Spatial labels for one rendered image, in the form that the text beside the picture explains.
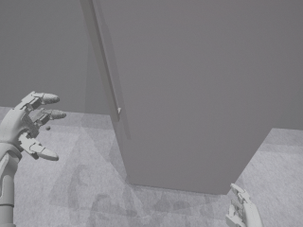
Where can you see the fridge door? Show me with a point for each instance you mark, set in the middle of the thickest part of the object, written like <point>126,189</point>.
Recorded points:
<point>200,84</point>

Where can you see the handle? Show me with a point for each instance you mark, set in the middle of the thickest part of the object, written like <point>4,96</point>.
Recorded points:
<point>91,21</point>

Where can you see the left robot forearm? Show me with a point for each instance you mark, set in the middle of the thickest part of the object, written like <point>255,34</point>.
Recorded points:
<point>10,156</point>

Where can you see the left robot hand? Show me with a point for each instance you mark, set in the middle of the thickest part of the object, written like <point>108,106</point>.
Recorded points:
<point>16,123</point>

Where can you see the right robot hand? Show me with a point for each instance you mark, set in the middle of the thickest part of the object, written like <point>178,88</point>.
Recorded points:
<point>248,213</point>

